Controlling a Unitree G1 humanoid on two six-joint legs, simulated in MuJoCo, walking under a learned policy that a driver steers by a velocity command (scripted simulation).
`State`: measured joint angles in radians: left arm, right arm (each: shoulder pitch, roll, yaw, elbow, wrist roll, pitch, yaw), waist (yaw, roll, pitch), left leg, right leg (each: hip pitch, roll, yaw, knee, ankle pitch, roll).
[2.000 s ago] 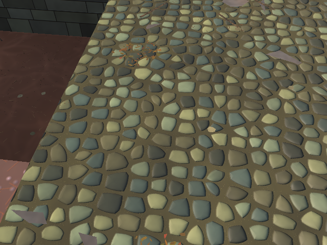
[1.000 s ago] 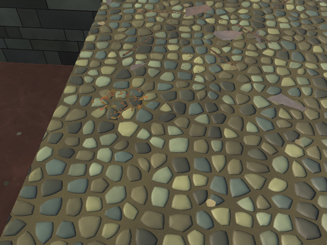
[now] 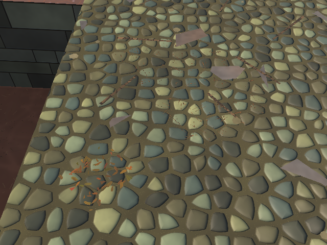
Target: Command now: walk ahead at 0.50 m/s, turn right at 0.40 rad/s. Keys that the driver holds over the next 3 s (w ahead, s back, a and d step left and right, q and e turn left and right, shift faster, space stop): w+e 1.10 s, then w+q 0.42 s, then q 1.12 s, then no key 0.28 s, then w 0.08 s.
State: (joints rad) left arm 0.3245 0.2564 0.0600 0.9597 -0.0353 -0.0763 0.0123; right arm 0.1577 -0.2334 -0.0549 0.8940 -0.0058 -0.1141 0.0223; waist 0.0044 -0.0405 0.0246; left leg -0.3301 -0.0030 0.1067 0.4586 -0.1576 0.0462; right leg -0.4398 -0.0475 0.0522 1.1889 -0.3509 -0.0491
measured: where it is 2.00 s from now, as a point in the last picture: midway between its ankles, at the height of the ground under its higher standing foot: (254, 160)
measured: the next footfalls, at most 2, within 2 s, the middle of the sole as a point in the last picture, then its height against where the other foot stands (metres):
right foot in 0.42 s outside the picture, level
left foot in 0.92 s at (189, 194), level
